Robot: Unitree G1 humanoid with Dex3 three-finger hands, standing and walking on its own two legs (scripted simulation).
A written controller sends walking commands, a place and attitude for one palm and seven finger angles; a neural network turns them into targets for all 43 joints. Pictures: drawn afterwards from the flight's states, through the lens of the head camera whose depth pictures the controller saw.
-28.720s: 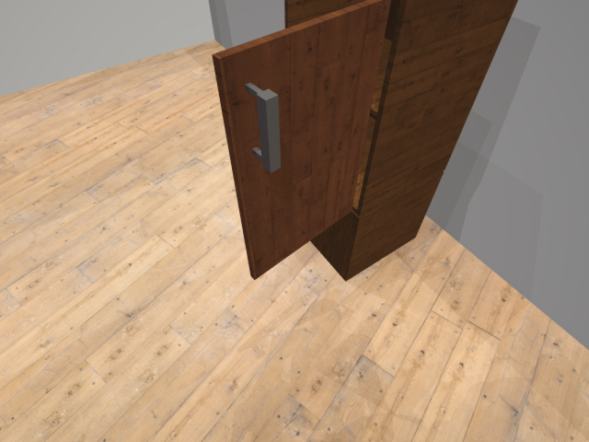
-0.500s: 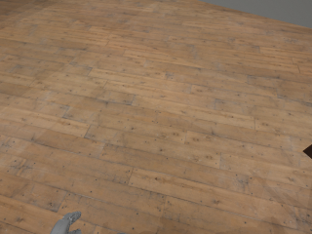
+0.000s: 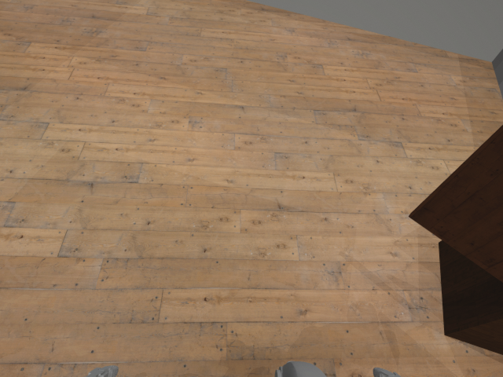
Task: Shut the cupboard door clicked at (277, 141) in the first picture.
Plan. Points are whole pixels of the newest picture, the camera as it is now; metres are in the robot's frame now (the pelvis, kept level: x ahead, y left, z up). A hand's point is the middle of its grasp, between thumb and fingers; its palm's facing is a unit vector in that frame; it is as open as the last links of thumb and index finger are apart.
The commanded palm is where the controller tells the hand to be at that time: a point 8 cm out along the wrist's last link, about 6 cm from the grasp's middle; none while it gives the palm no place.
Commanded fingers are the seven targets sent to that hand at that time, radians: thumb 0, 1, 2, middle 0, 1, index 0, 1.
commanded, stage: turn to face it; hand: left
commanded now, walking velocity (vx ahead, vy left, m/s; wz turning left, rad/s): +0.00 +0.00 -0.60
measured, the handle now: out of the picture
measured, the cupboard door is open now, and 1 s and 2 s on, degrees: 65 65 65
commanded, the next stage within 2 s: take the last steps up to it in 1.00 s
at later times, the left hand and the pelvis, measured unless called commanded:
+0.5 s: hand (188, 345) +0.18 +0.12 -0.16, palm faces -0.29 -0.92 -0.25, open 7.4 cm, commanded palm none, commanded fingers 0.00 0.90 0.90 -0.20 -0.30 -0.20 -0.30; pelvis +0.02 -0.04 +0.00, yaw -17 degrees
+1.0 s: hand (210, 301) +0.26 +0.09 -0.16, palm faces -0.50 -0.84 -0.23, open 7.4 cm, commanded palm none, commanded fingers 0.00 0.90 0.90 -0.20 -0.30 -0.20 -0.30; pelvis +0.06 -0.03 +0.00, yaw -31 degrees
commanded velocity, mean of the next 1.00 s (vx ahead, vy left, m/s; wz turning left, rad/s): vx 0.00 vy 0.00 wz -0.48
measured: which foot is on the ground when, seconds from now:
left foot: down 0.00-0.28, up 0.30-0.66, down 0.68-1.00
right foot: up 0.00-0.26, down 0.28-0.68, up 0.70-1.00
